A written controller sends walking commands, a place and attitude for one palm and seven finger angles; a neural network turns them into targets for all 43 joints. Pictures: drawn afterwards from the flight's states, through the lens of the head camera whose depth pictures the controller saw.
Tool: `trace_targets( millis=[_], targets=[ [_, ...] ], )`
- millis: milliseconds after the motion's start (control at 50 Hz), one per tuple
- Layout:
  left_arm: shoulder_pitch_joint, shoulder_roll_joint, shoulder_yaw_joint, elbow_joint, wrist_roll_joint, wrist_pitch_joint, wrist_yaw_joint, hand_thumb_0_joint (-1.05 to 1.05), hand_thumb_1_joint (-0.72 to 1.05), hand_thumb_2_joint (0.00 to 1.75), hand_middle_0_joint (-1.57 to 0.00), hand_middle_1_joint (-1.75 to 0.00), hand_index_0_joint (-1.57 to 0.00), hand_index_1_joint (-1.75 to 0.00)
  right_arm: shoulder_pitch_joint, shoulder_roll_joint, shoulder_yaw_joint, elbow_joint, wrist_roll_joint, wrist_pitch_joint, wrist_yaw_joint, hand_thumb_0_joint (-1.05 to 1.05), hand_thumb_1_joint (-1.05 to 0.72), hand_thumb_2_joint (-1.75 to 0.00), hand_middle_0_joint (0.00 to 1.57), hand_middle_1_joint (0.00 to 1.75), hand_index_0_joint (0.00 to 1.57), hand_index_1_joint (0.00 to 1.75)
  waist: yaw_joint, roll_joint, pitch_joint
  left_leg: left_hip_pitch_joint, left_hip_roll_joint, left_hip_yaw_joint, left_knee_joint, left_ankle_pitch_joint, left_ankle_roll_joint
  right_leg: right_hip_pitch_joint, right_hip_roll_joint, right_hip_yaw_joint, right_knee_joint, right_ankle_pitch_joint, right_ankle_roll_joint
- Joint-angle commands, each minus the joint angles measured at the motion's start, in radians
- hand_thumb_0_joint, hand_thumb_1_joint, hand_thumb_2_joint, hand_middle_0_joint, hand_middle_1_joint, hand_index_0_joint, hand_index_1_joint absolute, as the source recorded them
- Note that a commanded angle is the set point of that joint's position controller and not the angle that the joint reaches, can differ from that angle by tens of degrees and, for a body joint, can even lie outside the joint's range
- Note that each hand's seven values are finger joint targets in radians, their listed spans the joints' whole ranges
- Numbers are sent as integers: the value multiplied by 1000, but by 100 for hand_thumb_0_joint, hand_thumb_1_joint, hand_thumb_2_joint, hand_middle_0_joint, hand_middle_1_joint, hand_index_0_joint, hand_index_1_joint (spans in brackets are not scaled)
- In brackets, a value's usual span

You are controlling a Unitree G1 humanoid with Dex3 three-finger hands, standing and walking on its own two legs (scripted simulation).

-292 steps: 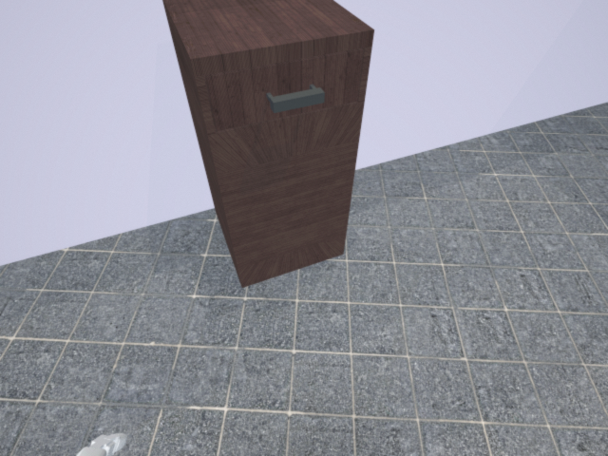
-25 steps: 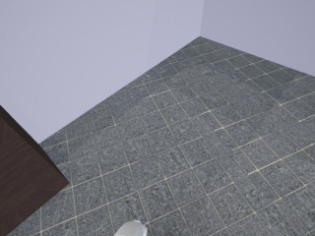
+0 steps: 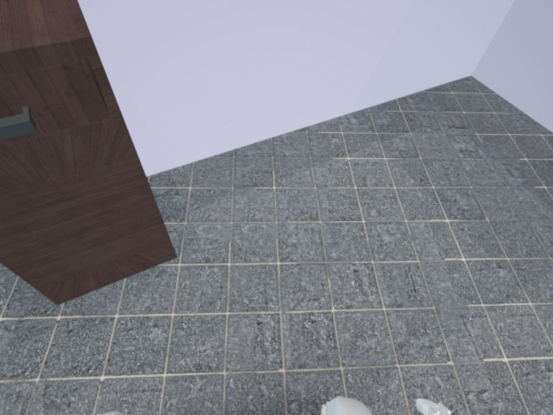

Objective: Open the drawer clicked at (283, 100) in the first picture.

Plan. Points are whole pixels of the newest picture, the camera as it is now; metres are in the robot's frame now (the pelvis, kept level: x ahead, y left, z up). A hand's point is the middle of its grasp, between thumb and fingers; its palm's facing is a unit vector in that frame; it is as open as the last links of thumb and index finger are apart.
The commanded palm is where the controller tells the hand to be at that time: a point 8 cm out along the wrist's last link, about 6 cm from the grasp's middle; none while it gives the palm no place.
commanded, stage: turn to face it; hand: left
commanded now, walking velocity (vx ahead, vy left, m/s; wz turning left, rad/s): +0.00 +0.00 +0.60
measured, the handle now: out of the picture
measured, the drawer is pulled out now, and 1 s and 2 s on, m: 0.00 0.00 0.00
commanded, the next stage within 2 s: take the last steps up to it in 0.80 s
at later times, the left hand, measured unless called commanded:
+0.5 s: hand out of the picture +0.03 +0.15 -0.14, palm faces +0.31 -0.91 -0.28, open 7.4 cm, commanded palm none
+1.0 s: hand out of the picture -0.10 +0.20 -0.17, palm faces +0.52 -0.83 -0.22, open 7.4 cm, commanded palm none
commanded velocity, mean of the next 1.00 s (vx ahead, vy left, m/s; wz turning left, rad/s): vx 0.04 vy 0.00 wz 0.38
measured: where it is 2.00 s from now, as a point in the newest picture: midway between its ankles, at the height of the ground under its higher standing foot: (230, 413)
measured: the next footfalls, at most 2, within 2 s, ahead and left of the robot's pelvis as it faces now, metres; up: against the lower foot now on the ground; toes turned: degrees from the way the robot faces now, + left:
right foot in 0.24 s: +0.06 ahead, -0.14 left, +0.00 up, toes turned +6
left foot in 0.72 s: -0.03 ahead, +0.09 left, +0.00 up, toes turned +29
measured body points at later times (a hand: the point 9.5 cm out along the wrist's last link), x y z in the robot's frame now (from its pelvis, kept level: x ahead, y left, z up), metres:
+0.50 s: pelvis +0.00 -0.06 +0.00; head +0.03 -0.08 +0.45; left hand +0.01 +0.20 -0.12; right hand +0.13 -0.30 -0.16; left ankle -0.06 +0.10 -0.65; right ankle +0.02 -0.15 -0.74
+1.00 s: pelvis -0.04 +0.00 +0.01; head -0.04 +0.02 +0.46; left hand -0.13 +0.24 -0.15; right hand +0.16 -0.16 -0.13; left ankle -0.06 +0.07 -0.74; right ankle +0.02 -0.16 -0.66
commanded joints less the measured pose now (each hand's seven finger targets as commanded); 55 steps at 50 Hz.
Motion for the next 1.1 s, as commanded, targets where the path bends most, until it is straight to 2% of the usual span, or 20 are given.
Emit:
trace_targets(
  millis=[0, 100, 140, 180, 200, 220, 240, 300, 340, 560, 600, 640, 660, 680, 700, 720, 800, 880, 1020, 1080],
  targets=[
    [-41, 54, 15, -100, 1, -32, 10, 0, 90, 90, -20, -30, -20, -30, 73, -216, -65, -42, 1, -14, -15, 0, -90, -90, 20, 30, 20, 30, -42, 165, -134, 152, 236, -256, -142, 476, 134, -44, 12, 33, -92, 0, 6],
    [-61, 41, 7, -129, -5, -41, 16, 0, 90, 90, -20, -30, -20, -30, 67, -219, -73, -46, -4, -5, -13, 0, -90, -90, 20, 30, 20, 30, -39, 191, -147, 112, 218, -328, -98, 495, 141, 66, 56, 30, -299, -24, -7],
    [-29, 47, 6, -126, -9, -49, 17, 0, 90, 90, -20, -30, -20, -30, 46, -220, -75, -52, -2, -1, -12, 0, -90, -90, 20, 30, 20, 30, -22, 196, -150, 51, 197, -354, -60, 522, 126, 173, 85, 18, -429, 18, -16],
    [52, 65, 12, -109, -10, -63, 20, 0, 90, 90, -20, -30, -20, -30, 22, -203, -75, -60, 7, 0, -9, 0, -90, -90, 20, 30, 20, 30, 24, 151, -172, -60, 141, -334, 19, 378, 68, 361, 67, 20, -665, 206, -22],
    [90, 135, 25, -105, 2, -75, 28, 0, 90, 90, -20, -30, -20, -30, 46, -147, -67, -65, 17, -3, -3, 0, -90, -90, 20, 30, 20, 30, 39, -32, -205, -215, 54, -252, 158, 119, -1, 534, -98, 167, -788, 244, -62],
    [94, 222, 41, -110, 15, -77, 32, 0, 90, 90, -20, -30, -20, -30, 57, -93, -59, -92, 16, -3, -2, 0, -90, -90, 20, 30, 20, 30, 42, -307, -192, -372, -85, -60, 398, -323, -77, 561, -369, 420, -814, 397, -184],
    [87, 215, 36, -119, 8, -69, 36, 0, 90, 90, -20, -30, -20, -30, 48, -152, -74, -91, 9, 6, -5, 0, -90, -90, 20, 30, 20, 30, 39, -197, -185, -329, -28, -96, 584, -353, -72, 432, -422, 392, -807, 429, -255],
    [-52, 106, 8, -141, 4, -73, 32, 0, 90, 90, -20, -30, -20, -30, 69, -138, -75, -30, 0, 28, 14, 0, -90, -90, 20, 30, 20, 30, -30, -119, -71, -333, 24, -67, 762, -164, -89, 318, -245, 159, -790, 380, -216],
    [-52, 81, 1, -137, 6, -79, 30, 0, 90, 90, -20, -30, -20, -30, 95, -116, -69, -17, 2, 32, 24, 0, -90, -90, 20, 30, 20, 30, -40, -121, -69, -328, 32, -36, 753, -103, -101, 322, -207, 53, -778, 426, -190],
    [108, 131, 19, -50, 22, -71, 29, 0, 90, 90, -20, -30, -20, -30, -42, -80, -34, -35, 10, 27, 20, 0, -90, -90, 20, 30, 20, 30, 39, -177, -81, -200, 52, 72, 357, -179, -98, 388, -264, -30, -728, 566, -229],
    [111, 145, 24, -38, 23, -67, 28, 0, 90, 90, -20, -30, -20, -30, -31, -74, -27, -34, 14, 17, 16, 0, -90, -90, 20, 30, 20, 30, 41, -182, -108, -130, 38, 94, 259, -183, -84, 389, -272, -37, -692, 599, -227],
    [92, 139, 27, -24, 19, -63, 26, 0, 90, 90, -20, -30, -20, -30, 32, -80, -27, -17, 13, 5, 11, 0, -90, -90, 20, 30, 20, 30, 5, -158, -134, -18, 32, 107, 69, -65, -72, 367, -250, -78, -609, 570, -183],
    [87, 129, 26, -21, 8, -59, 24, 0, 90, 90, -20, -30, -20, -30, 82, -107, -31, -1, 10, -5, 11, 0, -90, -90, 20, 30, 20, 30, -27, -89, -164, 109, 44, 94, -84, 84, -62, 307, -222, -116, -510, 516, -137],
    [113, 78, 18, -37, -2, -53, 20, 0, 90, 90, -20, -30, -20, -30, 129, -203, -51, 3, 3, -18, 6, 0, -90, -90, 20, 30, 20, 30, -48, 166, -218, 276, 222, -130, -153, 312, 2, 130, -119, -159, -311, 250, -70],
    [83, 14, -8, -71, -2, -47, 18, 0, 90, 90, -20, -30, -20, -30, 173, -282, -68, 7, 7, -15, -5, 0, -90, -90, 20, 30, 20, 30, -68, 367, -214, 317, 416, -353, -158, 723, 121, -63, -17, -112, -144, -250, -17],
    [55, 41, -7, -66, 3, -36, 26, 0, 90, 90, -20, -30, -20, -30, 178, -275, -64, 22, 5, -4, -10, 0, -90, -90, 20, 30, 20, 30, -73, 259, -205, 243, 441, -276, -130, 697, 179, -17, -32, -27, -51, -246, -39],
    [56, 42, 3, 7, 7, -28, 13, 0, 90, 90, -20, -30, -20, -30, 31, -169, -27, -1, 4, -14, -30, 0, -90, -90, 20, 30, 20, 30, -14, 208, -66, 94, 272, -160, -191, 478, 117, -25, -21, 16, 34, -17, -32],
    [96, 33, -2, 37, 6, -29, 13, 0, 90, 90, -20, -30, -20, -30, 59, -148, -23, 14, 12, -26, -32, 0, -90, -90, 20, 30, 20, 30, -4, 157, -115, 156, 242, -116, -202, 501, 109, -2, -4, 11, 4, 45, -16],
    [16, -6, -18, 23, 18, -45, -3, 0, 90, 90, -20, -30, -20, -30, 182, -123, -31, 69, -3, -39, -30, 0, -90, -90, 20, 30, 20, 30, -52, 162, -38, 121, 264, -274, -328, -141, 153, -15, 14, -4, -192, -8, -36],
    [6, -23, -26, 21, 17, -58, -11, 0, 90, 90, -20, -30, -20, -30, 185, -129, -33, 85, -7, -43, -30, 0, -90, -90, 20, 30, 20, 30, -49, 172, -30, 69, 268, -301, -337, -259, 157, 70, 23, -18, -343, -42, -52]
  ],
)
